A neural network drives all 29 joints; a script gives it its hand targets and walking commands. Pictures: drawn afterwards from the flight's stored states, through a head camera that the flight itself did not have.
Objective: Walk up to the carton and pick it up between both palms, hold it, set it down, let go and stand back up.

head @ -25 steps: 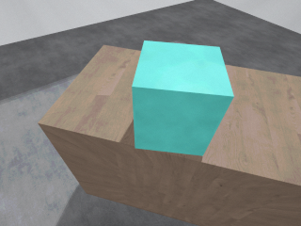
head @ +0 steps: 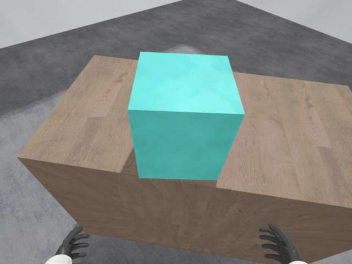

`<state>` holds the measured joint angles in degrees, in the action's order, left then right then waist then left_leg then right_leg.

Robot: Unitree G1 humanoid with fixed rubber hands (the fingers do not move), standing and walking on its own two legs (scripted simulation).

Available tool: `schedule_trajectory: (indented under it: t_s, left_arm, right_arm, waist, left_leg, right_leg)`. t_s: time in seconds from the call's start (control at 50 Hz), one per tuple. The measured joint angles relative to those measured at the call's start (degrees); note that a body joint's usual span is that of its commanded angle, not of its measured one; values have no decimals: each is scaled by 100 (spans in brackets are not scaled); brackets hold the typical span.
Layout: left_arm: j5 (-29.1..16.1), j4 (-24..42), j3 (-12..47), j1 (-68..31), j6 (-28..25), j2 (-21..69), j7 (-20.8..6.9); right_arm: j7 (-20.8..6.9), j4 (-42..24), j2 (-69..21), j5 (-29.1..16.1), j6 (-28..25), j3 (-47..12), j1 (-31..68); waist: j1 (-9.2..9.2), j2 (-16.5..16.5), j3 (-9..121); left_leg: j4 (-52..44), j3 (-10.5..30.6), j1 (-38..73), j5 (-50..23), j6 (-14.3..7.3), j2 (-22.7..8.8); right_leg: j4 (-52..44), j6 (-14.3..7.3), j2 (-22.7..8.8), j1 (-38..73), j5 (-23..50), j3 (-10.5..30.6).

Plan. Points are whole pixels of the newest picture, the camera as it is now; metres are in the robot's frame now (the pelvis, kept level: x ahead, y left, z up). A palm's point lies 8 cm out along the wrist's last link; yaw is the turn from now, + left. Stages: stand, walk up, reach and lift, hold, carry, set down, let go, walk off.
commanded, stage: reach and lift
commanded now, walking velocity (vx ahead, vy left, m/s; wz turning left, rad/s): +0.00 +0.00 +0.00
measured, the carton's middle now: (181, 119) +0.45 +0.03 +0.08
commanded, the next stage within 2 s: none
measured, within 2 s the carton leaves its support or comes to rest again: neither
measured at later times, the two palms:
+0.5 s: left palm (71, 243) +0.18 +0.24 -0.04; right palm (290, 250) +0.19 -0.23 -0.03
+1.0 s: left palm (73, 227) +0.19 +0.23 +0.01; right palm (292, 236) +0.21 -0.21 +0.02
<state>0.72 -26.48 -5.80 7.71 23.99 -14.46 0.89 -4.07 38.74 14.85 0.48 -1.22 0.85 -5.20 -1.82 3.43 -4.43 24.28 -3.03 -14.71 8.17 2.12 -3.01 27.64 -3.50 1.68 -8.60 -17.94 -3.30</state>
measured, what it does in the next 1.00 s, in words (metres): stands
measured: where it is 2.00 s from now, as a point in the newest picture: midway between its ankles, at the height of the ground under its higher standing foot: outside the picture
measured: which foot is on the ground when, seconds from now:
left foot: down 0.00-1.00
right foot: down 0.00-1.00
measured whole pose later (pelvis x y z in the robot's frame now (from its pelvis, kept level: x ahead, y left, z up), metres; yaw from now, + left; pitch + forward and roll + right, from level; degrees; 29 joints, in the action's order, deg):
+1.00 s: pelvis +0.02 +0.02 +0.01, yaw -2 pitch -1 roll +1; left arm -5.7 -0.6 1.0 20.5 9.7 -10.1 5.0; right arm -4.0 8.9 14.2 -9.9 0.1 2.7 -17.7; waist -3.5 1.8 0.6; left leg 14.1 -5.1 -8.0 5.0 1.1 -2.3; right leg 15.5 -2.2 1.5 -2.1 -12.4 -0.5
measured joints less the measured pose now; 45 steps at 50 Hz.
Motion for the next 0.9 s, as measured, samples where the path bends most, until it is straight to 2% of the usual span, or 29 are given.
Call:
schedule_trajectory:
  t_s: [0.2,0.46,0.66,0.9]
  left_arm:
    - [-21,468,181,274,-381,260,-20]
    - [-103,1077,436,891,-924,447,237]
    - [-242,1580,520,1172,-1243,503,311]
    - [-536,2324,657,1303,-1388,453,384]
  right_arm:
    - [-3,56,72,-277,-295,-192,-11]
    - [-296,-660,193,-582,-307,30,-594]
    - [-203,-1488,61,-738,-271,25,-1044]
    - [-69,-2679,-30,-937,58,176,-1284]
  waist:
    - [96,-123,166]
    - [-7,-67,481]
    - [-18,-103,530]
    - [-147,-161,510]
  left_leg:
    - [-501,-13,471,-110,-98,110]
    - [-779,-100,629,-186,-139,117]
    - [-954,-168,746,-273,-129,99]
    - [-1024,-220,697,-329,-109,63]
  right_leg:
    - [-743,127,-74,580,253,19]
    - [-1151,168,-70,752,449,127]
    - [-1246,159,-49,794,530,216]
    - [-1243,139,-13,679,578,290]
